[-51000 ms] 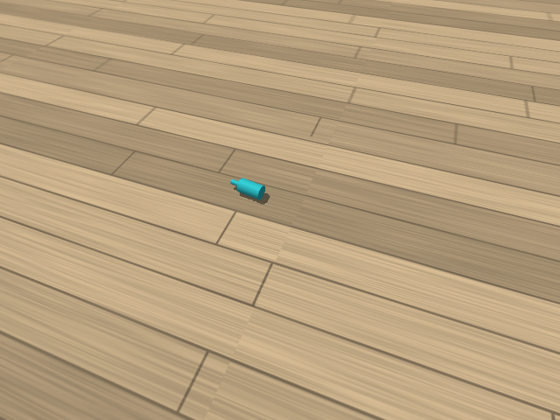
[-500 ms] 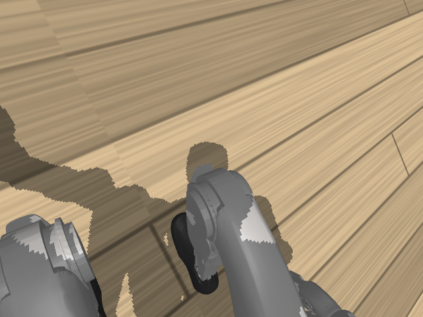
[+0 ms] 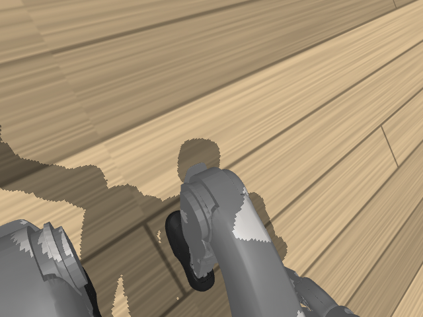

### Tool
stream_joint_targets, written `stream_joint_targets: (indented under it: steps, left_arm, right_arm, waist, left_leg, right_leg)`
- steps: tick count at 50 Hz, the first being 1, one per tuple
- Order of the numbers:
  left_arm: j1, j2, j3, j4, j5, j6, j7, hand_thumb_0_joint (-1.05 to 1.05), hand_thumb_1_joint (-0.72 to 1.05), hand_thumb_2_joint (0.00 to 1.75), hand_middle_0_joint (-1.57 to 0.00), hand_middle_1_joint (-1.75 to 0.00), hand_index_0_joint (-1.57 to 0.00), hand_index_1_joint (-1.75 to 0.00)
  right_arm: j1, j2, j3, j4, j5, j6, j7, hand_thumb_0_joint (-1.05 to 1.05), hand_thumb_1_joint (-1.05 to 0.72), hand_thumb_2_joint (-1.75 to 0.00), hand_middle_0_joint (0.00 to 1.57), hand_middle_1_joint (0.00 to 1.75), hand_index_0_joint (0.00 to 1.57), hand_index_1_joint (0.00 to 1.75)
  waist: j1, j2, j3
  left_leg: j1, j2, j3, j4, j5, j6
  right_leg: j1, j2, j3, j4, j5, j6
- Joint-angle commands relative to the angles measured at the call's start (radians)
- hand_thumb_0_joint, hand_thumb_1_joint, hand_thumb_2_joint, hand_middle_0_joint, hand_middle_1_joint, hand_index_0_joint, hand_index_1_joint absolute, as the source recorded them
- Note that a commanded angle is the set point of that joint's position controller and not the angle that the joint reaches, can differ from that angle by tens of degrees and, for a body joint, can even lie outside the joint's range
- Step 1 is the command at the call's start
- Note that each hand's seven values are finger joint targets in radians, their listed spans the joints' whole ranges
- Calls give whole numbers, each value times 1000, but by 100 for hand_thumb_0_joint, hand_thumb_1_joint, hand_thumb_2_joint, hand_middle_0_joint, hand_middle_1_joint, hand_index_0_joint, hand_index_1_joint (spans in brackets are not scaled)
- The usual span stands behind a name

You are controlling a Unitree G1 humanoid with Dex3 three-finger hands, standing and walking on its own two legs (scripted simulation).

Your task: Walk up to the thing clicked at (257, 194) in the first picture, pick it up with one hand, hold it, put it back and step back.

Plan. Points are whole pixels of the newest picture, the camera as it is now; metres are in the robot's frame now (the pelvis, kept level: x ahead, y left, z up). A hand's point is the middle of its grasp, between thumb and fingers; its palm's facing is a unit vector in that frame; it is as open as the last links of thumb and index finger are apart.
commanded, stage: close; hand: left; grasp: from above
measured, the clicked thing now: out of the picture +0.46 +0.37 -0.27
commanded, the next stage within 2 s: settle in 1.50 s
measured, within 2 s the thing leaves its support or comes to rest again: leaves its support in 1.96 s
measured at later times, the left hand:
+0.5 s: hand out of the picture +0.45 +0.33 -0.24, palm faces -0.44 -0.14 -0.89, open 12.0 cm
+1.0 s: hand out of the picture +0.45 +0.34 -0.24, palm faces -0.45 -0.13 -0.89, open 10.2 cm
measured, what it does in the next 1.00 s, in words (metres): stands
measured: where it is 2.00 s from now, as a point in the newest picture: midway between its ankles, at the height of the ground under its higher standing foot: (145, 290)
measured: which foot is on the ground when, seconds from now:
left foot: down 0.00-1.00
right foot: down 0.00-1.00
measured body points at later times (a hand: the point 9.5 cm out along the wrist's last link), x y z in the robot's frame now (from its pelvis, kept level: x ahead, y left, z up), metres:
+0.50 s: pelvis +0.00 +0.00 +0.00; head +0.28 +0.12 +0.33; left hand +0.47 +0.34 -0.19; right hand +0.06 -0.25 -0.06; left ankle +0.06 +0.13 -0.27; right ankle +0.11 -0.12 -0.27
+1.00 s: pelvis +0.00 +0.00 +0.00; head +0.28 +0.13 +0.33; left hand +0.47 +0.34 -0.19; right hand +0.06 -0.25 -0.06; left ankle +0.06 +0.13 -0.27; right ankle +0.11 -0.12 -0.27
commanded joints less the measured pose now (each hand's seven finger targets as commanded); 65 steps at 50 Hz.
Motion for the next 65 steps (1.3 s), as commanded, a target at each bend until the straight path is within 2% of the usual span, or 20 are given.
stream_joint_targets:
  steps: [1,3,4,8,17,19,22,23,26,28,32,33,36,47,50,53,54,58,59,65]
  left_arm:
    - [-247,190,-25,-119,-25,1,25,0,-41,92,-15,-96,-15,-95]
    - [-260,245,3,-154,-23,-8,28,0,-34,91,-20,-94,-20,-94]
    - [-259,202,-27,-145,-28,-8,25,0,-34,89,-20,-93,-21,-92]
    - [-257,190,-30,-120,-22,-4,17,0,-29,83,-23,-89,-24,-88]
    - [-265,245,-1,-171,-18,-10,22,0,-16,77,-32,-84,-33,-82]
    - [-283,203,-48,-200,-21,-12,18,0,-15,73,-32,-82,-34,-80]
    - [-216,230,-2,-84,-33,2,25,0,-12,68,-33,-80,-36,-77]
    - [-221,212,-23,-98,-25,2,17,0,-10,69,-36,-78,-38,-76]
    - [-259,259,1,-186,-26,-2,14,0,-4,66,-42,-74,-44,-72]
    - [-224,208,-27,-126,-30,0,10,0,-3,64,-42,-74,-44,-72]
    - [-233,226,-13,-117,-22,-6,12,0,4,60,-47,-71,-50,-68]
    - [-241,263,14,-153,-26,-12,17,0,6,61,-48,-70,-51,-68]
    - [-243,201,-37,-151,-27,-19,15,0,8,59,-49,-70,-52,-67]
    - [-268,230,-29,-150,-20,-22,40,0,31,56,-67,-65,-70,-62]
    - [-239,241,-22,-90,-11,-14,34,0,36,54,-71,-63,-74,-59]
    - [-295,243,-32,-172,-19,-20,38,0,43,53,-78,-58,-80,-55]
    - [-224,251,-18,-81,-14,-5,39,0,42,53,-77,-60,-80,-57]
    - [-242,262,-6,-126,-21,-3,38,0,50,54,-83,-57,-85,-55]
    - [-266,227,-43,-159,-23,-6,36,0,51,53,-84,-58,-87,-55]
    - [-246,237,-27,-127,-26,7,24,0,58,53,-91,-53,-92,-51]
  right_arm:
    - [185,-324,-92,2,1,-3,-10,0,-89,-90,20,30,20,30]
    - [199,-327,-95,19,3,4,-12,0,-89,-90,20,30,20,30]
    - [181,-318,-92,6,4,2,-11,0,-89,-90,20,30,20,30]
    - [203,-324,-94,24,0,3,-3,0,-89,-90,20,30,20,30]
    - [194,-329,-96,6,3,9,-7,0,-89,-90,20,30,20,30]
    - [170,-314,-85,-5,6,5,-6,0,-89,-90,20,30,20,30]
    - [208,-325,-92,19,8,5,-10,0,-89,-90,20,30,20,30]
    - [200,-331,-94,8,8,4,-9,0,-89,-90,20,30,20,30]
    - [184,-330,-91,-10,8,6,-13,0,-89,-90,20,30,20,30]
    - [175,-324,-89,-3,8,6,-12,0,-89,-90,20,30,20,30]
    - [198,-327,-90,7,4,11,-12,0,-89,-90,20,30,20,30]
    - [192,-327,-86,1,8,13,-14,0,-89,-90,20,30,20,30]
    - [174,-318,-86,-2,3,11,-17,0,-89,-90,20,30,20,30]
    - [183,-326,-77,10,-8,10,-20,0,-89,-90,20,30,20,30]
    - [188,-335,-73,4,-1,7,-17,0,-89,-90,20,30,20,30]
    - [174,-335,-75,-12,-3,3,-21,0,-89,-90,20,30,20,30]
    - [170,-333,-77,-4,-2,4,-22,0,-89,-90,20,30,20,30]
    - [188,-337,-81,1,2,3,-21,0,-89,-90,20,30,20,30]
    - [169,-324,-75,-15,0,1,-20,0,-89,-90,20,30,20,30]
    - [191,-334,-83,0,5,0,-16,0,-89,-90,20,30,20,30]
  waist:
    - [-47,525,-665]
    - [-38,546,-687]
    - [-34,545,-695]
    - [-55,530,-641]
    - [-31,533,-673]
    - [-27,557,-702]
    - [-45,483,-639]
    - [-43,486,-625]
    - [-21,530,-689]
    - [-32,544,-675]
    - [-45,516,-633]
    - [-27,514,-649]
    - [-34,531,-666]
    - [-38,543,-671]
    - [-52,487,-599]
    - [-38,526,-655]
    - [-32,524,-642]
    - [-31,521,-658]
    - [-30,536,-671]
    - [-39,517,-646]
  left_leg:
    - [519,24,103,-241,218,19]
    - [529,28,98,-243,237,16]
    - [535,27,99,-246,232,15]
    - [517,25,98,-235,236,16]
    - [515,26,105,-244,224,20]
    - [532,27,110,-236,250,20]
    - [471,28,104,-238,208,26]
    - [465,25,106,-241,199,26]
    - [521,27,101,-251,213,19]
    - [534,29,95,-257,220,14]
    - [491,27,100,-252,204,20]
    - [493,27,97,-252,209,18]
    - [517,29,104,-250,221,17]
    - [527,30,97,-253,216,14]
    - [463,27,90,-247,178,21]
    - [504,27,96,-251,197,17]
    - [522,32,92,-265,192,14]
    - [507,29,97,-255,208,17]
    - [514,29,99,-258,221,15]
    - [507,30,98,-250,229,19]
  right_leg:
    - [348,28,-104,-204,273,-72]
    - [361,31,-106,-204,287,-72]
    - [362,31,-103,-205,285,-74]
    - [336,28,-110,-197,287,-73]
    - [358,32,-102,-215,275,-72]
    - [375,33,-94,-210,304,-72]
    - [365,34,-99,-222,273,-67]
    - [349,33,-98,-223,257,-69]
    - [364,30,-102,-213,261,-73]
    - [348,31,-105,-200,267,-77]
    - [357,34,-103,-217,261,-72]
    - [352,31,-108,-216,258,-74]
    - [370,36,-103,-218,280,-72]
    - [366,36,-112,-213,274,-72]
    - [329,33,-113,-212,238,-71]
    - [346,31,-109,-214,257,-72]
    - [352,33,-107,-214,250,-75]
    - [371,35,-107,-221,267,-70]
    - [374,35,-103,-216,280,-74]
    - [362,35,-103,-219,284,-69]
